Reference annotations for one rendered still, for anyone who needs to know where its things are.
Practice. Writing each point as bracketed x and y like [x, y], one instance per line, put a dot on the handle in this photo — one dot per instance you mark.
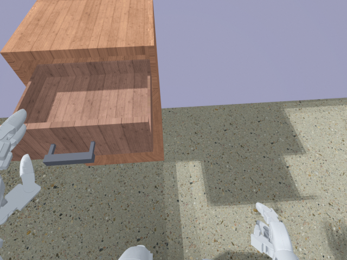
[69, 158]

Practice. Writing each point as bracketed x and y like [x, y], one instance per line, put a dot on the left robot hand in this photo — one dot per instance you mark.
[11, 133]

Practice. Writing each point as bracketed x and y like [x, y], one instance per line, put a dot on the right robot hand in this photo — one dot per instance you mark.
[275, 237]

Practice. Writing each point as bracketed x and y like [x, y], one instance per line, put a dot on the drawer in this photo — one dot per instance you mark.
[72, 104]

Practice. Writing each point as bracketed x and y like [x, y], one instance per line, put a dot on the left robot thigh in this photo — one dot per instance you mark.
[136, 253]

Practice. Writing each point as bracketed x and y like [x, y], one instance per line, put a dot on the cabinet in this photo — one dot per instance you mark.
[71, 31]

